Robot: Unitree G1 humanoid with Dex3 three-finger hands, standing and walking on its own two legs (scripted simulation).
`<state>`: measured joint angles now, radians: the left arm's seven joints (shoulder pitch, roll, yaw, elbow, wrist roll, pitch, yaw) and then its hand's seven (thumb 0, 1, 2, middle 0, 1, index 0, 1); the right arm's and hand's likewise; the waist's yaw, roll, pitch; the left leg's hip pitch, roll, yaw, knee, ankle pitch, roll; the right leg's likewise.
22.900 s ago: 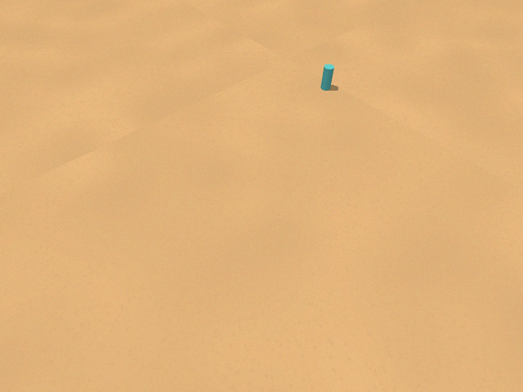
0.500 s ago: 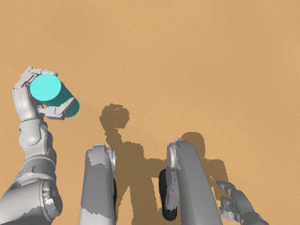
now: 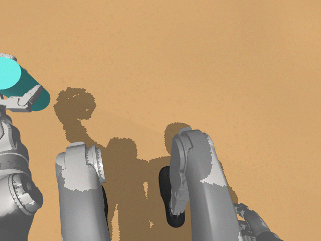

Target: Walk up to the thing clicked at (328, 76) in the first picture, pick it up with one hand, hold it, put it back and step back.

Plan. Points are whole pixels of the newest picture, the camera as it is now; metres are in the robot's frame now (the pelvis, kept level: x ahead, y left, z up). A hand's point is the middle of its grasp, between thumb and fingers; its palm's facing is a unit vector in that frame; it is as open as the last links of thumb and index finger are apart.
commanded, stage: crouch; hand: left
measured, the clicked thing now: (22, 88) +0.46 +0.27 -0.10
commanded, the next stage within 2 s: lower in 0.46 s
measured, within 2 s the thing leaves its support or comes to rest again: rests again in 1.78 s
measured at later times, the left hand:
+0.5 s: hand (23, 92) +0.47 +0.28 -0.13, palm faces +0.31 -0.95 -0.03, open 9.5 cm
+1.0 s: hand (33, 100) +0.47 +0.28 -0.20, palm faces +0.33 -0.94 -0.02, open 9.5 cm
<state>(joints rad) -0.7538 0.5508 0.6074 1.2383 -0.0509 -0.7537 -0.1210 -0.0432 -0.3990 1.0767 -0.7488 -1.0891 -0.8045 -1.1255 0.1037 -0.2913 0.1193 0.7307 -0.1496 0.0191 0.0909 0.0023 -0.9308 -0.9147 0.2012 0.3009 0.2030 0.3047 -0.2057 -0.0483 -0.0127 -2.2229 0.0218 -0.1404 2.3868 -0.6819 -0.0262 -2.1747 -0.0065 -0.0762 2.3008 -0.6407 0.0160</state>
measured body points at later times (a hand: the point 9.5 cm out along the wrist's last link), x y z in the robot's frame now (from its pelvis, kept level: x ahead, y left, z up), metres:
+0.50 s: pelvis +0.00 +0.01 -0.03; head +0.24 +0.10 +0.34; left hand +0.45 +0.33 -0.13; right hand +0.09 -0.28 -0.12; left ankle +0.09 +0.13 -0.31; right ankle +0.11 -0.12 -0.31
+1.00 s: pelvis -0.01 +0.01 -0.05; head +0.25 +0.13 +0.30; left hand +0.45 +0.33 -0.19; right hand +0.09 -0.27 -0.11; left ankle +0.09 +0.13 -0.31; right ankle +0.11 -0.12 -0.31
